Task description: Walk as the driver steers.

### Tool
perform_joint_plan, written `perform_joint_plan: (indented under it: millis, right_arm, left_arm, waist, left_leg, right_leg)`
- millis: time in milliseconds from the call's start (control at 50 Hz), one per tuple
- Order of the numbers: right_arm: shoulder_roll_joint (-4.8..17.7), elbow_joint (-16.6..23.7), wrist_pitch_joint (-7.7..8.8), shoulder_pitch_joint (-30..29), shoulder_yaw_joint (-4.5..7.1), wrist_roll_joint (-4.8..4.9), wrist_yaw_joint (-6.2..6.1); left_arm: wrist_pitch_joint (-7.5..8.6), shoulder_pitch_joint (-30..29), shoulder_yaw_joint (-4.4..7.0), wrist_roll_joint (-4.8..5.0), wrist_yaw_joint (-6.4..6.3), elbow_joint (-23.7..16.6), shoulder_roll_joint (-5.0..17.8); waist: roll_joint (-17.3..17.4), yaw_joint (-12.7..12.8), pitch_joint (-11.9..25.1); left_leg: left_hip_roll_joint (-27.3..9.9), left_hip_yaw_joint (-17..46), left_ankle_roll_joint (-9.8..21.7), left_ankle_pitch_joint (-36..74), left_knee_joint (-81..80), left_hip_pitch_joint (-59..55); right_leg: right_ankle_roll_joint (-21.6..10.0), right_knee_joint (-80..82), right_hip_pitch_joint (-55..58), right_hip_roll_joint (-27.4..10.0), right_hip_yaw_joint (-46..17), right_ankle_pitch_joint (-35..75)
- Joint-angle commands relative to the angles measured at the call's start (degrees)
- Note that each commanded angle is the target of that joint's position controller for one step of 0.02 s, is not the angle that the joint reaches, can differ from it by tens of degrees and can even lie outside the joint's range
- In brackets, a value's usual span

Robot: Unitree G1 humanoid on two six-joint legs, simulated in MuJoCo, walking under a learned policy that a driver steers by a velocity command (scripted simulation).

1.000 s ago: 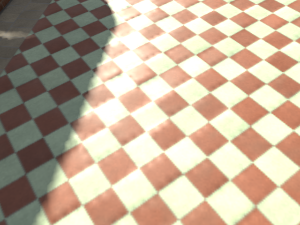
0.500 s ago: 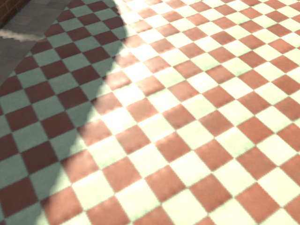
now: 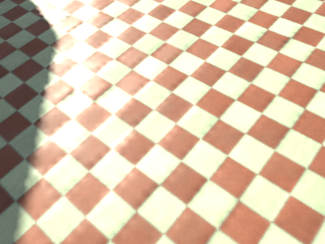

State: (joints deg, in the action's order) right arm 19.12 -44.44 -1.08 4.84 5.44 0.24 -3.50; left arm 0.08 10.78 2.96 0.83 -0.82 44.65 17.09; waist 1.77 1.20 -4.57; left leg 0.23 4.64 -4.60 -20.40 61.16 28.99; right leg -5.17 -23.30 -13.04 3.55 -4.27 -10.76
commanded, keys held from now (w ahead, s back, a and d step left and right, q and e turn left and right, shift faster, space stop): q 0.18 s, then no key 0.82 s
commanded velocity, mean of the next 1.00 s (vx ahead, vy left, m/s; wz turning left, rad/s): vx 0.00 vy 0.00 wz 0.00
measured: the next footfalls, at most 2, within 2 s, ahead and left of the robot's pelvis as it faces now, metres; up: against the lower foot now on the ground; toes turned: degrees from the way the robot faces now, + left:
left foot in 0.28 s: +0.07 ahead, +0.17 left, +0.00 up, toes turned +0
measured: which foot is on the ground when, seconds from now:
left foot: up 0.00-0.26, down 0.28-1.00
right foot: down 0.00-1.00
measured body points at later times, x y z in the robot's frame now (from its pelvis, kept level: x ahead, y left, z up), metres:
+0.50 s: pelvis +0.04 +0.03 -0.01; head +0.05 +0.03 +0.44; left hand +0.14 +0.30 -0.14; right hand +0.15 -0.25 -0.13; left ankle +0.03 +0.17 -0.75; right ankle +0.01 -0.06 -0.75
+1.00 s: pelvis +0.03 +0.04 -0.01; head +0.04 +0.04 +0.44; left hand +0.08 +0.31 -0.15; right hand +0.12 -0.23 -0.15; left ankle +0.03 +0.17 -0.75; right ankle +0.01 -0.06 -0.75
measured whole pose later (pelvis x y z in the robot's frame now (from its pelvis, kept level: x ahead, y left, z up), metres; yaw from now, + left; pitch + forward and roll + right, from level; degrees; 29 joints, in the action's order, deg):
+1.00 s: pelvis +0.03 +0.04 -0.01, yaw +2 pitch -2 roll +0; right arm 14.9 -60.1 0.1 9.2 1.9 -0.2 -2.1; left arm -0.1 10.8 0.7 -0.2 -1.3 59.9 14.5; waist 0.1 0.3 -2.6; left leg 0.1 2.7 -1.1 -13.9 26.0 10.1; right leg -1.7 -26.0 -7.5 2.4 -2.2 -16.5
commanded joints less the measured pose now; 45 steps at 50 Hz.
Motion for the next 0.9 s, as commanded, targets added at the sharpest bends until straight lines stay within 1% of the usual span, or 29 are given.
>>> perform_joint_plan:
  millis: [20, 80, 120, 160, 180, 200, 220, 240, 260, 280, 300, 320, 340, 360, 380, 400, 460, 540, 620, 760, 900]
  right_arm:
    - [4.3, 2.2, 0.70, 1.2, 1.06, 0.20, -0.06]
    - [3.0, 1.2, 0.91, 1.5, 0.42, 0.05, 0.39]
    - [2.3, 0.6, 1.34, 1.3, -0.17, 0.00, 0.97]
    - [3.2, 0.3, 1.72, 1.1, -0.32, 0.38, 1.42]
    - [3.9, 0.3, 1.87, 1.0, -0.29, 0.59, 1.54]
    - [4.1, 0.3, 2.05, 0.9, -0.33, 0.62, 1.57]
    - [4.0, 0.0, 2.24, 1.6, -0.40, 0.54, 1.57]
    - [3.5, -0.6, 2.47, 3.0, -0.57, 0.37, 1.60]
    - [3.2, -1.3, 2.76, 4.6, -0.84, -0.13, 1.70]
    - [4.7, -1.9, 2.93, 5.8, -0.71, -0.79, 1.60]
    - [7.6, -2.0, 2.80, 6.4, -0.27, -0.86, 1.39]
    - [8.4, -3.0, 2.56, 6.1, 0.10, -0.15, 1.67]
    - [6.0, -3.0, 2.42, 6.0, -0.27, -0.02, 1.95]
    - [4.5, -3.5, 2.38, 5.9, -0.69, -0.29, 2.02]
    - [4.0, -3.9, 2.44, 5.6, -0.90, -0.45, 2.06]
    - [3.8, -4.4, 2.57, 5.5, -1.00, -0.46, 2.08]
    - [4.0, -5.7, 2.65, 5.6, -1.15, -0.39, 1.90]
    - [4.1, -7.1, 2.42, 4.9, -1.36, -0.37, 1.51]
    - [4.0, -8.5, 2.22, 4.3, -1.59, -0.38, 1.39]
    - [3.4, -10.8, 1.94, 3.6, -1.95, -0.41, 1.40]
    - [2.9, -12.9, 1.75, 3.9, -2.25, -0.43, 1.28]
  left_arm:
    - [0.22, -0.5, 1.96, -0.36, -0.88, -3.4, 9.0]
    - [0.22, -2.1, 0.45, -1.54, -0.95, -2.5, 5.9]
    - [0.24, -2.7, -0.21, -2.31, -0.77, -1.3, 5.1]
    - [0.17, -2.9, -0.16, -2.70, -0.46, -0.2, 6.3]
    - [0.12, -3.1, -0.01, -2.65, -0.35, 0.2, 7.0]
    - [0.07, -3.3, -0.02, -2.43, -0.20, 0.7, 7.2]
    - [0.00, -3.8, -0.09, -2.07, -0.06, 1.1, 7.1]
    - [-0.05, -4.4, -0.24, -1.60, 0.04, 1.4, 6.8]
    - [0.00, -4.1, -0.40, -1.14, 0.18, 2.1, 6.3]
    - [0.50, -2.8, -0.55, -1.37, 0.33, 2.5, 5.6]
    - [1.13, -0.2, -0.43, -2.27, 0.72, 2.9, 5.6]
    - [1.34, 0.6, -0.11, -2.04, 0.95, 3.4, 5.9]
    - [1.30, -1.7, -0.18, -1.73, 0.96, 3.6, 6.1]
    - [1.05, -3.4, -0.31, -1.33, 0.79, 3.6, 5.3]
    - [0.58, -4.0, -0.42, -1.16, 0.60, 3.8, 4.6]
    - [0.09, -3.9, -0.39, -1.19, 0.50, 4.2, 4.6]
    - [-0.41, -3.2, -0.32, -1.26, 0.41, 5.5, 4.5]
    - [-0.30, -2.6, -0.27, -1.15, 0.23, 7.5, 4.7]
    - [-0.16, -1.8, -0.32, -1.10, -0.02, 9.2, 4.9]
    - [0.01, -0.7, -0.58, -1.07, -0.42, 11.5, 5.1]
    - [0.22, 0.2, -0.91, -1.06, -0.60, 13.0, 4.7]
  waist:
    - [-7.6, -0.3, 8.4]
    - [-8.4, -0.1, 7.5]
    - [-8.8, 0.6, 6.3]
    - [-8.8, 1.5, 4.7]
    - [-8.6, 1.6, 3.9]
    - [-8.2, 1.6, 3.5]
    - [-7.5, 1.0, 3.5]
    - [-6.6, -0.3, 3.7]
    - [-5.1, -1.7, 3.9]
    - [-2.9, -1.5, 5.3]
    - [1.1, 0.6, 7.1]
    - [4.3, 1.6, 7.9]
    - [2.8, -0.3, 8.3]
    - [2.3, -0.9, 8.5]
    - [2.5, -1.0, 8.1]
    - [2.4, -1.0, 7.7]
    - [1.2, -1.0, 7.0]
    - [-0.4, -1.1, 5.9]
    - [-1.4, -1.1, 5.1]
    - [-1.6, -0.9, 4.1]
    - [-1.5, -0.9, 3.6]
  left_leg:
    - [-1.6, 1.0, -1.4, 3.0, -3.2, 5.0]
    - [-4.1, 0.3, -2.0, 5.3, -10.8, -1.1]
    - [-5.2, -0.5, -1.8, 5.9, -17.0, -6.3]
    - [-5.0, -1.6, -1.2, 4.9, -21.0, -9.3]
    - [-4.8, -1.9, -0.9, 3.8, -22.3, -9.6]
    - [-4.7, -1.8, -0.4, 2.7, -24.1, -10.2]
    - [-4.4, -1.9, 0.0, 2.3, -26.7, -11.2]
    - [-4.0, -2.1, 0.5, 4.9, -31.4, -13.3]
    - [-4.1, -1.7, 1.2, 13.5, -38.6, -16.9]
    - [-5.9, 0.7, 2.0, 24.4, -39.9, -21.5]
    - [-8.3, 2.6, 3.3, 34.8, -37.0, -25.4]
    - [-7.3, 1.7, 5.1, 32.6, -34.6, -24.4]
    - [-6.2, 1.0, 5.2, 28.7, -35.1, -23.8]
    - [-5.8, 0.9, 4.8, 27.0, -35.8, -23.5]
    - [-5.4, 0.9, 4.5, 26.7, -36.3, -23.1]
    - [-5.2, 0.7, 4.5, 26.3, -36.4, -23.1]
    - [-4.7, 0.4, 4.6, 24.8, -36.5, -22.9]
    - [-4.2, 0.3, 4.8, 23.5, -36.6, -22.8]
    - [-3.6, 0.1, 5.0, 22.3, -36.8, -22.5]
    - [-2.8, -0.2, 4.9, 20.0, -37.4, -21.5]
    - [-2.2, -0.5, 4.7, 18.0, -37.9, -20.7]
  right_leg:
    - [-7.1, 5.9, 12.5, -14.8, -14.2, 17.1]
    - [-6.4, 7.0, 8.6, -13.2, -11.0, 13.2]
    - [-6.0, 7.9, 5.7, -12.5, -9.3, 10.5]
    - [-6.1, 8.5, 4.2, -12.8, -9.2, 8.5]
    - [-6.4, 8.3, 4.3, -13.3, -9.6, 8.7]
    - [-6.6, 7.5, 4.4, -13.6, -10.5, 10.1]
    - [-6.6, 6.4, 5.0, -13.8, -11.0, 12.4]
    - [-6.1, 4.9, 5.3, -13.4, -10.9, 14.9]
    - [-4.6, 3.9, 5.0, -12.5, -10.1, 16.9]
    - [-2.5, 3.0, 4.0, -11.1, -9.3, 16.7]
    - [-0.6, 1.5, 2.6, -7.7, -6.8, 13.4]
    - [0.7, 2.4, 3.2, -5.0, -4.2, 11.4]
    - [1.2, 1.5, 4.3, -4.3, -3.1, 10.3]
    - [1.4, 0.8, 4.6, -4.0, -2.4, 10.4]
    - [1.3, 0.5, 4.6, -4.2, -2.3, 11.4]
    - [1.3, 0.4, 4.4, -4.1, -2.2, 11.9]
    - [1.3, 0.7, 4.5, -4.3, -2.1, 11.5]
    - [1.9, 1.0, 3.9, -4.4, -1.8, 10.8]
    - [2.3, 1.2, 3.7, -4.4, -1.6, 10.0]
    - [2.7, 1.5, 3.6, -4.6, -1.3, 8.0]
    - [2.8, 1.8, 3.2, -4.7, -1.1, 6.1]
